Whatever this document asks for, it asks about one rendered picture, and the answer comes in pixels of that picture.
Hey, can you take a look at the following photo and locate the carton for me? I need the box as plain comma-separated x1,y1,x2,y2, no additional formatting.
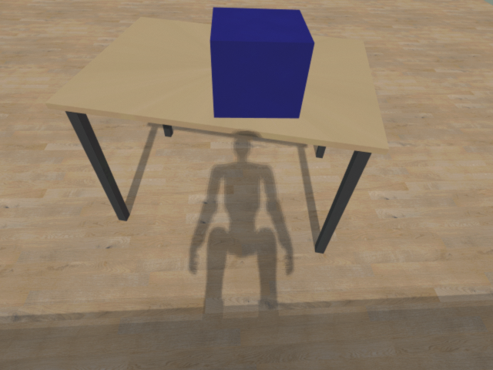
210,7,314,119

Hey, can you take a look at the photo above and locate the table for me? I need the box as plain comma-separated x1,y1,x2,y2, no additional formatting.
45,17,389,254

